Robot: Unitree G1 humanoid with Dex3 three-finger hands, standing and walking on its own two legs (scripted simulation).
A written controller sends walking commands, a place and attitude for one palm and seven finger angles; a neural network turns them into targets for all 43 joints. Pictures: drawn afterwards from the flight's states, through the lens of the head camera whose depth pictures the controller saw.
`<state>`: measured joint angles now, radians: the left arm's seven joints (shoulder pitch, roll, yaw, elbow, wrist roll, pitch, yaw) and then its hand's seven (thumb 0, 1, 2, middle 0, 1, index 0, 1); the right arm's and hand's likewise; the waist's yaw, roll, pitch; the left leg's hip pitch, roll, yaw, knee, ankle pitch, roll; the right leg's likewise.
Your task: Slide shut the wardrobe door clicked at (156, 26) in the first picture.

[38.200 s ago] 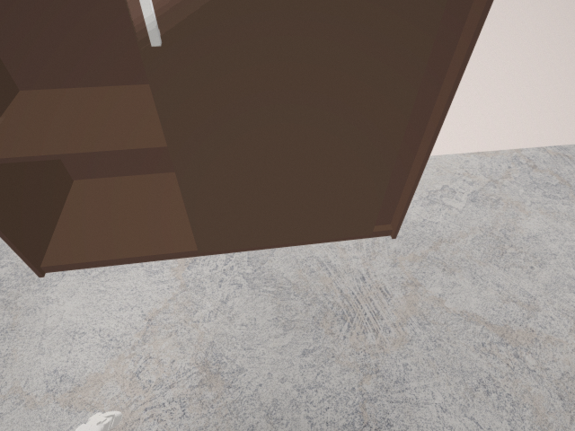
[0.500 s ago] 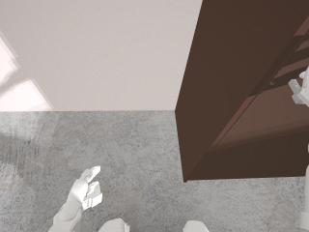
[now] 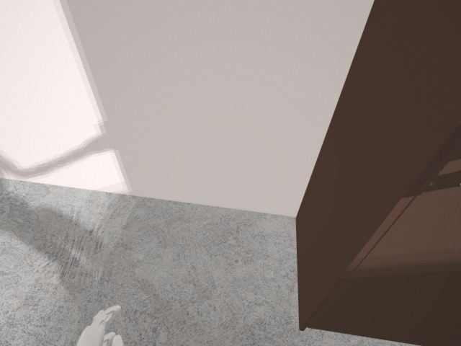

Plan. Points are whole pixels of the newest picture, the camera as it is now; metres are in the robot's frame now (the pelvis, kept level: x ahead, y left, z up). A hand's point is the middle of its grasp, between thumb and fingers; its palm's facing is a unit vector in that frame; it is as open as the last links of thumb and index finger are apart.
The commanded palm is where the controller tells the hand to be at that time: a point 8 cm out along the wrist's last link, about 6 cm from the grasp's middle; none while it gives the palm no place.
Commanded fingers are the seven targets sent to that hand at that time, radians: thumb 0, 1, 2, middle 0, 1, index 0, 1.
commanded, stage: stop walking and hold the door there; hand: right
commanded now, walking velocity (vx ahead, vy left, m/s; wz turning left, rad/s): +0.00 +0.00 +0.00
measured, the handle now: out of the picture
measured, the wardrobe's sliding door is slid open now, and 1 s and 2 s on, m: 0.00 0.00 0.00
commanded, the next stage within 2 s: none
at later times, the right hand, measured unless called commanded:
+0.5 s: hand out of the picture +0.31 -0.33 +0.19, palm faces +0.59 +0.76 -0.26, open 6.3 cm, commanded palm +0.26 -0.34 +0.20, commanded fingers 0.00 -0.90 -0.90 0.45 1.40 0.45 1.40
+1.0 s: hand out of the picture +0.31 -0.33 +0.19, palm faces +0.55 +0.79 -0.27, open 6.3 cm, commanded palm +0.26 -0.35 +0.20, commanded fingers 0.00 -0.90 -0.90 0.45 1.40 0.45 1.40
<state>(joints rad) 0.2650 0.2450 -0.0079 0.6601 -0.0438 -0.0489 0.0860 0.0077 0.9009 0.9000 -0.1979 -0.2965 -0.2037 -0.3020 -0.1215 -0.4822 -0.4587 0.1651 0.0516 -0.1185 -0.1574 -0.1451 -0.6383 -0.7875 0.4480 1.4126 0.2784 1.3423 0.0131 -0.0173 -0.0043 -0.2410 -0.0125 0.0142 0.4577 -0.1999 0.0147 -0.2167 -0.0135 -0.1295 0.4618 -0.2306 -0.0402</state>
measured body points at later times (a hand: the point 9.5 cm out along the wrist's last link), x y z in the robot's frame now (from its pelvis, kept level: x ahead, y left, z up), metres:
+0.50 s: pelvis +0.03 -0.01 +0.00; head +0.02 -0.01 +0.45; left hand +0.22 +0.23 -0.07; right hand +0.28 -0.36 +0.21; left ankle +0.03 +0.11 -0.74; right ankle +0.02 -0.09 -0.74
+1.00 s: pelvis +0.00 -0.03 -0.01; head +0.02 -0.03 +0.44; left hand +0.17 +0.22 -0.10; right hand +0.28 -0.37 +0.20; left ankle +0.03 +0.11 -0.74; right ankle +0.01 -0.10 -0.74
